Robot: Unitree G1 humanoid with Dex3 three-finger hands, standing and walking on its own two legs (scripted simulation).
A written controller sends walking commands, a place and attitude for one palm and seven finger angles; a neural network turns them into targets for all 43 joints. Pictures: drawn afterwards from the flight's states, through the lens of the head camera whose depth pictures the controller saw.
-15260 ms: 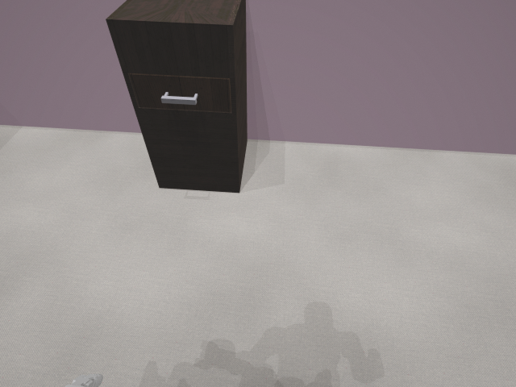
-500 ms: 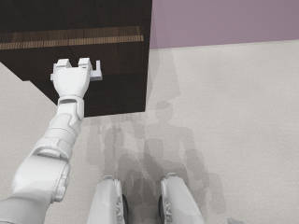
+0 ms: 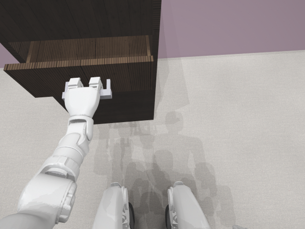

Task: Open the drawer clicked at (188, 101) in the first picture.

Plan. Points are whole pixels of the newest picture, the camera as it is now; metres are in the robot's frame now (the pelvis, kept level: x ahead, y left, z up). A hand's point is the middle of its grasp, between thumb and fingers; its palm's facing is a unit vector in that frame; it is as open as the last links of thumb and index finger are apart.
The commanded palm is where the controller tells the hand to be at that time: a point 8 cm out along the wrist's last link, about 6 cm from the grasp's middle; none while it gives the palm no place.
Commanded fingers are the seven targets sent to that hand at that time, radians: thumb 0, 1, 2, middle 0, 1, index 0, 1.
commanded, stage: pull the drawer open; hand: left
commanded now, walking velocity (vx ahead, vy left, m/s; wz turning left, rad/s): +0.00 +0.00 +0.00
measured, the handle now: (88, 89) +0.50 +0.17 -0.04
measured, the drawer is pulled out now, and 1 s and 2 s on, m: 0.09 0.15 0.21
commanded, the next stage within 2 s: none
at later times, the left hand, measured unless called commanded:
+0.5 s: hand (89, 117) +0.42 +0.17 -0.06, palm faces -0.02 -0.04 -1.00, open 5.3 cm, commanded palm +0.39 +0.17 -0.02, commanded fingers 0.00 0.90 0.90 -0.40 -1.35 -0.40 -1.35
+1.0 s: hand (88, 125) +0.40 +0.17 -0.06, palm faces -0.02 -0.05 -1.00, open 5.3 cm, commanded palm +0.36 +0.17 -0.02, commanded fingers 0.00 0.90 0.90 -0.40 -1.35 -0.40 -1.35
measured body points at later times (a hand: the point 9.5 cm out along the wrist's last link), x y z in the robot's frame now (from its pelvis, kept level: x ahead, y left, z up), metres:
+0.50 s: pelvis +0.00 +0.00 +0.01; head +0.15 -0.01 +0.43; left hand +0.42 +0.17 -0.01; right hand +0.08 -0.26 -0.14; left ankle +0.04 +0.11 -0.58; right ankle +0.02 -0.11 -0.58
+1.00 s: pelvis +0.01 +0.00 +0.01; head +0.14 -0.01 +0.44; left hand +0.40 +0.17 -0.01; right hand +0.10 -0.26 -0.14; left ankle +0.04 +0.11 -0.58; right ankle +0.02 -0.11 -0.58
